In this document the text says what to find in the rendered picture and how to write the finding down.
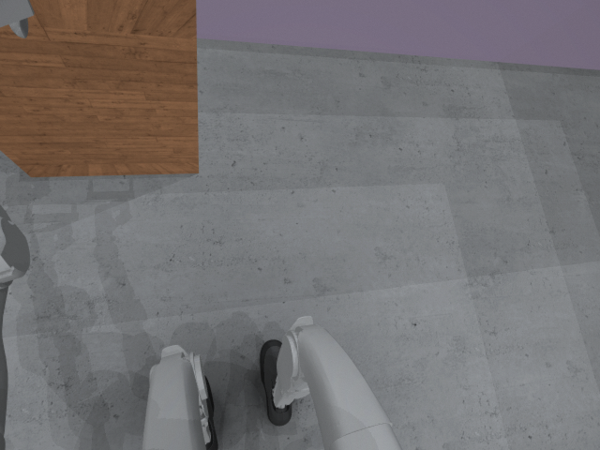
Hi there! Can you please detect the cabinet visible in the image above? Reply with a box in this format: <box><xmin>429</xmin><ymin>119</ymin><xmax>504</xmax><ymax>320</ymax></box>
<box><xmin>0</xmin><ymin>0</ymin><xmax>199</xmax><ymax>177</ymax></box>

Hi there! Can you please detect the robot left upper arm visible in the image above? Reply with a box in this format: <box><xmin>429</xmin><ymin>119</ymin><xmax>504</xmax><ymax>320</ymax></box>
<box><xmin>0</xmin><ymin>204</ymin><xmax>30</xmax><ymax>450</ymax></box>

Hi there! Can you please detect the robot left hand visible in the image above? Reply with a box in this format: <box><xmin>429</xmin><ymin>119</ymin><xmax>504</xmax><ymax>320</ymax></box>
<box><xmin>0</xmin><ymin>0</ymin><xmax>35</xmax><ymax>38</ymax></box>

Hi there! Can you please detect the robot right shin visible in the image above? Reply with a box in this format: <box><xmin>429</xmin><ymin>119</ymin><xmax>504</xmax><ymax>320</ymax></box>
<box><xmin>272</xmin><ymin>316</ymin><xmax>329</xmax><ymax>408</ymax></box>

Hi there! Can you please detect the right robot thigh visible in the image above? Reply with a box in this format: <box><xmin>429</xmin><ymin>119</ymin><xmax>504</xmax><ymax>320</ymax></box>
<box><xmin>282</xmin><ymin>324</ymin><xmax>402</xmax><ymax>450</ymax></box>

